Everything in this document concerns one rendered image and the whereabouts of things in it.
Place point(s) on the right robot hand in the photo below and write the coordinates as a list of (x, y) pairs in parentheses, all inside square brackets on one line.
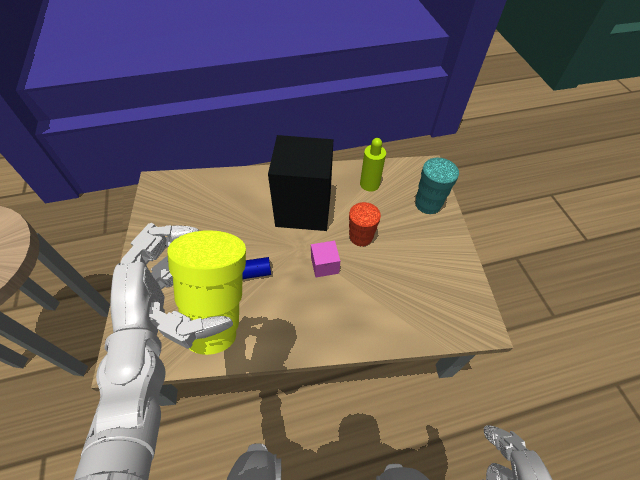
[(526, 464)]

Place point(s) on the left robot arm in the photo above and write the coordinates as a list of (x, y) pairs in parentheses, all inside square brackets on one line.
[(122, 438)]

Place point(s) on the stool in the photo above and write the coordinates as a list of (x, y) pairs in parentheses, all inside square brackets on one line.
[(20, 247)]

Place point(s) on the sofa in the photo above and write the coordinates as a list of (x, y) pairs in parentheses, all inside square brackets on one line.
[(94, 92)]

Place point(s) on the armchair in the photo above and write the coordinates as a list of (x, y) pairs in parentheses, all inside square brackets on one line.
[(573, 42)]

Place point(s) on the left robot hand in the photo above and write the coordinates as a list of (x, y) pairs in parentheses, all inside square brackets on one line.
[(137, 299)]

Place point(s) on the coffee table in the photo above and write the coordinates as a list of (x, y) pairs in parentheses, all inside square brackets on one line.
[(418, 291)]

